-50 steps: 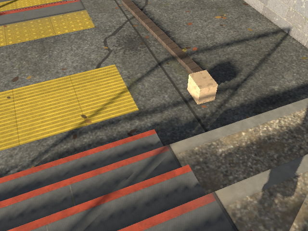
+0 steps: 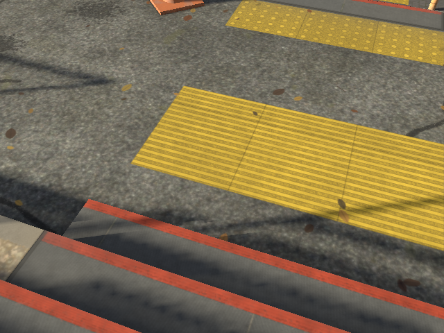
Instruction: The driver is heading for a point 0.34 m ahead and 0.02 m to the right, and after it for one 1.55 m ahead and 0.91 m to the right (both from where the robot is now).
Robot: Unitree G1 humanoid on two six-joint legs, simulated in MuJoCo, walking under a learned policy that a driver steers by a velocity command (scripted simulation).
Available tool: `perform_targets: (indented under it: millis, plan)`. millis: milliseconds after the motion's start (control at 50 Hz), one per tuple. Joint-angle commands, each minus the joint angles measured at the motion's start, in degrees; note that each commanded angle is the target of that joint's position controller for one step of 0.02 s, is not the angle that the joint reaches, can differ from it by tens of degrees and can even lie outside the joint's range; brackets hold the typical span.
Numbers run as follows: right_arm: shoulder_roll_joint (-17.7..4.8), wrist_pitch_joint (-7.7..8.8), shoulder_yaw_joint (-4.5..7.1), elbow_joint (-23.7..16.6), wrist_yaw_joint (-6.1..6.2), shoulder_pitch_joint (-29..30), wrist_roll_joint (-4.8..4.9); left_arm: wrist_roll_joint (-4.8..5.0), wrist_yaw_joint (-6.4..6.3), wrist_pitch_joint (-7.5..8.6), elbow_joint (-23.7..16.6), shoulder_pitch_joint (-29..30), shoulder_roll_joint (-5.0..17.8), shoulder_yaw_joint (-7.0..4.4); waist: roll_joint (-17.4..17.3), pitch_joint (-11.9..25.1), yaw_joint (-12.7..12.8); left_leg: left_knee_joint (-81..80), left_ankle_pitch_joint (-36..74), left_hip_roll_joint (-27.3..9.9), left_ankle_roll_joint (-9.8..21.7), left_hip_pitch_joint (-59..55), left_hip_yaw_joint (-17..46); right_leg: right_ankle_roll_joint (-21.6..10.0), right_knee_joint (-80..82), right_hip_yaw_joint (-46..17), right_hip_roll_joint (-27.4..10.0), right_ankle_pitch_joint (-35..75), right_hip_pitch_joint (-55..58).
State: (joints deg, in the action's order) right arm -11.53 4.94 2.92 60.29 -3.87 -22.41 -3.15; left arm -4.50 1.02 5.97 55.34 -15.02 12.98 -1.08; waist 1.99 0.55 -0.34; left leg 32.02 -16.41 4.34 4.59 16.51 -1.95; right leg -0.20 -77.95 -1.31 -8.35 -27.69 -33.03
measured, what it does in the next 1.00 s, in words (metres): goes down: right foot 0.14 m lower, then left foot 0.09 m higher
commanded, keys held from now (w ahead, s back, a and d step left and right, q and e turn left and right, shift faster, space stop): w+q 0.06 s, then q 0.12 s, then e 0.28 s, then w+e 0.54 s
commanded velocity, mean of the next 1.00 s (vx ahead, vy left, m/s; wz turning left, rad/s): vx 0.31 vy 0.00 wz -0.11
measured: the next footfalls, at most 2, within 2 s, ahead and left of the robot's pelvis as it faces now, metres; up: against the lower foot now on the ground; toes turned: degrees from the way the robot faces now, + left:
right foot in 0.24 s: +0.27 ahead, -0.13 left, -0.14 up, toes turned +7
left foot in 0.54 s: +0.27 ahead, +0.09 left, -0.05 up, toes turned +9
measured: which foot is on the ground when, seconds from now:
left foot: down 0.00-0.26, up 0.28-0.52, down 0.54-0.58, up 0.60-0.82, down 0.84-1.00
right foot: up 0.00-0.22, down 0.24-0.84, up 0.86-1.00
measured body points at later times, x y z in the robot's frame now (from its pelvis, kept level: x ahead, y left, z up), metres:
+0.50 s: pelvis +0.21 -0.07 -0.14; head +0.22 -0.07 +0.31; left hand +0.16 +0.17 -0.28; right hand +0.37 -0.28 -0.26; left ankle +0.22 +0.08 -0.72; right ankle +0.23 -0.14 -0.87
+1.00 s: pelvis +0.35 -0.02 -0.13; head +0.34 -0.02 +0.32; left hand +0.46 +0.22 -0.27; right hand +0.37 -0.26 -0.26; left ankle +0.32 +0.08 -0.87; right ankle +0.36 -0.16 -0.79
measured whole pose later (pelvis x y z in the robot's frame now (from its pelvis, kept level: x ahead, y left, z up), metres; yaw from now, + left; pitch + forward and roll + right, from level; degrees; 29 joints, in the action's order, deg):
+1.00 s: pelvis +0.35 -0.02 -0.13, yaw -13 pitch +2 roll +2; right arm -9.5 5.8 1.6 48.4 -1.2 -19.6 -3.8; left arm -4.8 2.9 4.9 52.8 -18.9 13.5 -3.7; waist 2.4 4.6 -0.2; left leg 23.7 -17.2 2.7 3.1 9.2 -7.7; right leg -4.4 -66.5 -5.9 0.4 -10.6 -38.3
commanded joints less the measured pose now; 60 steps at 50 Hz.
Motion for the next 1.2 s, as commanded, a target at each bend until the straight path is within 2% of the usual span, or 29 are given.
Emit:
perform_targets:
  millis: [20,60,120,200,240,260,280,300,320,340,360,380,400,440,460,560,620,720,800,820,840,860,880,920,960,1020,1040,1100,1200]
  plan:
    - [-4.39,2.00,-0.82,-6.95,-0.50,6.50,0.78,-1.19,-0.58,-1.05,-3.42,-6.34,-2.27,1.14,-6.38,-3.95,5.58,-13.15,8.89,-16.33,15.70,21.60,17.38,-2.22,15.97,-2.05,0.02,13.29,6.60]
    - [-0.93,2.75,-2.16,-8.32,0.38,6.47,-2.52,-2.26,1.00,-0.64,-3.58,-7.00,-2.51,2.29,-2.44,-4.04,4.22,-3.40,5.30,-11.91,13.07,25.73,16.03,-2.14,21.62,-6.32,-0.36,41.53,4.86]
    - [-4.89,2.47,-1.77,-10.14,2.01,2.78,-2.89,1.90,0.53,-0.27,-7.49,-1.89,0.58,2.02,-2.51,-3.13,1.56,5.37,-4.82,-4.70,7.60,34.67,10.69,1.32,38.92,0.42,4.65,54.53,22.29]
    - [-6.24,1.40,-1.96,-10.62,1.65,-4.86,-1.03,0.84,0.25,-1.27,-9.73,-0.93,6.65,-0.54,-3.32,-6.47,1.62,22.13,-6.49,-6.89,5.02,19.82,20.18,1.03,55.88,2.39,6.44,45.67,24.29]
    - [-7.24,0.64,-2.00,-10.09,0.30,-6.26,-0.56,2.31,-0.76,-0.62,-6.16,-11.52,13.08,-3.98,1.02,0.09,5.31,41.73,10.47,-5.04,-1.76,11.56,19.07,-7.79,64.62,0.19,0.73,58.63,34.82]
    - [2.08,0.88,-3.54,-7.66,-1.42,-21.31,-0.22,1.17,0.08,-0.35,-5.03,-18.94,16.27,-4.68,15.57,20.94,0.98,67.70,-24.07,1.42,-7.75,24.82,7.16,-22.42,40.19,-6.69,-11.83,109.39,63.21]
    - [-3.23,-0.05,-1.92,-7.34,-2.35,-26.09,1.48,0.65,3.81,-1.37,-6.58,-17.32,16.50,-4.35,15.23,24.87,1.93,88.45,-37.86,4.47,-11.36,40.99,7.71,-31.34,39.22,-25.25,-18.82,113.19,67.08]
    - [-8.31,-1.39,-0.20,-10.88,-1.68,-14.71,2.60,-0.72,5.11,-1.80,-6.22,-16.36,14.48,-4.15,5.39,15.58,4.44,91.06,-33.41,2.39,-12.08,52.00,8.73,-26.64,40.60,-25.82,-17.31,101.67,59.91]
    - [-6.54,-1.92,-0.94,-14.16,-0.83,-7.78,2.00,1.52,5.86,-1.71,-7.43,-7.61,11.65,-2.45,3.57,11.55,0.78,84.88,-27.08,-3.22,-12.61,53.74,8.91,-22.61,43.84,-28.37,-17.40,77.61,48.85]
    - [-4.32,-4.99,-0.50,-14.15,5.22,7.04,2.86,8.80,1.44,-3.17,-4.56,-12.15,1.51,-0.86,-5.36,5.46,2.81,80.92,-25.23,-4.26,-7.66,47.66,2.00,-20.49,50.42,-21.77,-17.75,71.44,38.55]
    - [-1.76,-6.73,-1.95,-16.50,7.27,10.87,1.99,8.55,-0.83,-3.77,-3.54,-12.03,2.29,-0.07,-2.97,-1.05,2.29,76.83,-22.19,-5.47,-5.89,44.27,2.26,-17.97,51.89,-20.67,-13.02,66.18,26.05]
    - [2.92,-2.82,-4.73,-13.71,3.06,-7.86,-0.06,1.16,3.19,-1.44,-6.69,-2.86,3.25,0.93,4.13,1.52,-9.73,67.12,-8.57,-10.39,-7.82,27.97,9.85,-13.28,53.12,-14.27,-7.44,62.88,10.63]
    - [2.92,-1.79,-4.13,-11.77,1.23,-8.04,0.67,1.33,4.77,-0.30,-6.91,-0.14,3.93,0.04,3.77,-2.49,-9.82,65.03,-9.54,-9.66,-9.66,23.81,5.57,-12.95,54.34,-12.46,-2.76,62.25,0.39]
    - [-1.87,-1.68,-3.42,-14.13,1.14,-3.82,-1.01,1.26,1.94,1.08,-7.84,-3.80,6.94,-1.11,-0.14,4.20,-4.15,60.36,2.35,-8.83,-11.49,30.59,4.15,-14.30,51.26,-13.12,0.17,60.23,8.94]
    - [-4.09,-1.69,-2.78,-15.57,1.82,-1.39,-0.16,1.01,1.01,1.69,-8.39,-4.61,8.89,-1.32,-0.28,6.66,-3.71,59.36,2.74,-8.91,-12.87,30.90,4.13,-14.39,48.40,-14.44,-0.91,65.39,10.87]
    - [-4.03,-3.76,-3.60,-14.69,2.97,9.44,-2.12,2.67,1.92,0.65,-3.88,-18.28,7.16,-2.70,1.03,-2.66,5.78,21.48,5.92,-11.02,-11.46,38.35,4.49,-19.90,60.04,-28.36,-2.30,-2.69,17.98]
    - [-2.76,-2.47,-3.43,-17.19,3.50,22.20,-0.49,2.44,1.98,1.40,-0.91,-23.58,4.94,-2.63,2.71,-1.59,10.27,13.95,2.78,-6.82,-8.54,36.55,1.71,-17.35,60.72,-27.38,1.22,2.62,29.66]
    - [-1.04,-1.74,-3.45,-18.50,2.36,18.74,-1.80,2.78,2.06,0.77,-5.88,-12.41,8.00,-3.95,5.75,-2.53,6.28,8.17,-0.20,-3.27,-5.50,9.76,-1.11,-18.84,65.67,-27.89,0.01,-2.04,13.16]
    - [-2.53,0.77,-2.20,-19.60,3.37,13.79,1.34,2.02,1.19,-0.31,-6.10,-9.03,8.04,-4.51,3.75,-2.20,0.86,-6.84,4.93,-1.58,-3.55,-6.62,-1.33,-17.94,57.62,-29.24,2.20,5.48,11.04]
    - [-4.58,1.66,-1.01,-17.43,3.93,5.09,1.32,0.78,1.45,-0.20,-6.65,-7.44,6.46,-4.17,2.01,0.53,-3.21,-6.57,5.40,-3.82,-2.21,-17.72,0.10,-15.90,48.63,-27.56,5.02,7.11,5.64]
    - [-7.50,2.54,0.05,-14.10,4.66,-8.41,-0.13,0.35,2.00,0.56,-7.29,-8.34,0.72,-2.66,-6.96,7.20,-7.35,-7.96,5.56,-14.47,6.13,-33.69,11.92,-11.53,31.37,-21.25,12.34,2.20,-4.67]
    - [-10.29,3.22,0.11,-13.54,4.02,-13.53,-2.52,1.12,1.94,1.61,-9.44,-9.78,-4.54,-1.58,-13.70,8.16,-5.45,-10.26,21.31,-27.57,20.46,-41.07,32.95,-7.45,12.80,-14.82,19.73,-5.70,-20.80]
    - [-10.04,1.92,1.14,-13.92,2.15,-7.96,-3.56,1.35,1.29,1.89,-9.84,-8.74,1.78,-3.30,-9.72,-1.46,-3.21,-17.54,10.66,-34.94,22.66,-34.01,39.44,-6.22,9.43,-15.91,15.89,-2.63,-33.19]
    - [-0.71,1.37,-0.89,-16.03,0.87,3.17,0.91,0.29,-0.04,-0.17,-4.24,-9.57,2.83,-3.48,-3.48,-2.68,0.20,-18.63,3.20,-25.79,14.57,-21.79,22.86,-4.37,5.82,-10.96,7.74,9.57,-25.42]
    - [4.44,1.65,-2.38,-15.43,2.09,4.66,0.82,-1.00,0.91,-1.22,-2.64,-8.88,-0.84,-2.20,-4.81,-2.63,2.05,-17.65,13.85,-18.74,9.11,-11.07,10.33,-3.85,9.67,-7.69,4.72,17.14,-15.78]
    - [1.52,1.53,-1.79,-11.50,3.84,0.56,-3.33,0.12,5.58,-0.97,-3.33,-4.32,-1.35,-0.73,-3.76,-2.83,-0.25,-15.39,19.93,-16.95,8.55,-3.08,1.18,-3.55,12.90,-3.49,3.64,31.00,-11.68]
    - [4.12,2.19,-2.82,-9.71,4.48,-0.87,-4.29,-0.52,5.68,-0.86,-3.79,-1.84,-0.51,-0.62,-2.54,-2.14,-1.00,-12.69,16.88,-15.51,6.82,-7.01,0.11,-3.48,23.52,-6.59,2.24,41.18,-14.50]
    - [1.44,3.03,-3.51,-5.28,4.31,-7.16,-2.83,-0.35,4.91,-0.34,-5.31,5.93,0.70,-0.33,-5.47,-2.65,-2.80,-7.29,14.52,-13.99,5.79,-0.96,-3.78,-3.58,37.33,-2.26,3.35,57.93,-6.73]
    - [0.27,2.32,-4.82,-0.05,2.95,-11.51,-2.65,-0.35,4.05,-2.00,-9.20,13.63,1.53,0.30,-4.46,-9.46,-2.34,-3.77,13.51,-20.99,5.68,-4.81,1.52,-4.32,41.80,-1.70,2.08,46.80,-6.38]
Keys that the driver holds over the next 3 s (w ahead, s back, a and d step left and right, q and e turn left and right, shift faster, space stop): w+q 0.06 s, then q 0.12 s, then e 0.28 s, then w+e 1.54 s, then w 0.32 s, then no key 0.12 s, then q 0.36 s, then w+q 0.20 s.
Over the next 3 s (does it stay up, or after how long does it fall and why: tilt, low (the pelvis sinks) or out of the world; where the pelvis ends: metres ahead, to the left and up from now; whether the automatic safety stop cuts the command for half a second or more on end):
stays up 1.18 -0.60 -0.55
